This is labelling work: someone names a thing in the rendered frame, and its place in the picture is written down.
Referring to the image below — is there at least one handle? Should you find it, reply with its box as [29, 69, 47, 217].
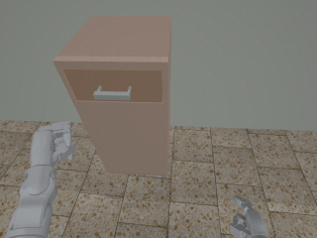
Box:
[93, 85, 132, 100]

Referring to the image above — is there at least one robot right hand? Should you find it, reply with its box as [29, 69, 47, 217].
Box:
[230, 195, 269, 238]

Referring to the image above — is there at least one drawer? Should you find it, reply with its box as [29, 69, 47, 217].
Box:
[63, 68, 163, 103]

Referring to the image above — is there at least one robot left hand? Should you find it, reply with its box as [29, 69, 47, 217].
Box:
[30, 121, 75, 168]

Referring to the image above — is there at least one cabinet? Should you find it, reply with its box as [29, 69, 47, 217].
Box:
[53, 16, 171, 177]

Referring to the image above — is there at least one robot left forearm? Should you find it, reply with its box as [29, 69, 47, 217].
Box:
[5, 165, 57, 238]

